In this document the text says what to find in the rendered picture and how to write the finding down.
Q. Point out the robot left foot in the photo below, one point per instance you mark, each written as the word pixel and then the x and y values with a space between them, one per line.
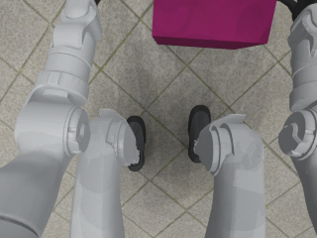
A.
pixel 138 127

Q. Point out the robot right hand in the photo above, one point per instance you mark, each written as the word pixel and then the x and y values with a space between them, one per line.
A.
pixel 297 7

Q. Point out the carton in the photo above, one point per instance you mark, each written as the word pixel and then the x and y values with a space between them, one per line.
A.
pixel 212 24

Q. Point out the robot left upper arm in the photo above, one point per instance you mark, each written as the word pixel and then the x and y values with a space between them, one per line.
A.
pixel 48 136

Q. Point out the right robot shin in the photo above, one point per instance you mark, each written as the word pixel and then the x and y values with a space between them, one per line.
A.
pixel 230 119

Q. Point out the robot right upper arm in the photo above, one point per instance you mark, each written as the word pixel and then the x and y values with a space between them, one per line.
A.
pixel 298 140

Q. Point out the robot right forearm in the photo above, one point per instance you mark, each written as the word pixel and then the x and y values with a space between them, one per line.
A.
pixel 303 43

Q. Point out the robot left forearm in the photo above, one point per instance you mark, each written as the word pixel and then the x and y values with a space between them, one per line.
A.
pixel 70 57

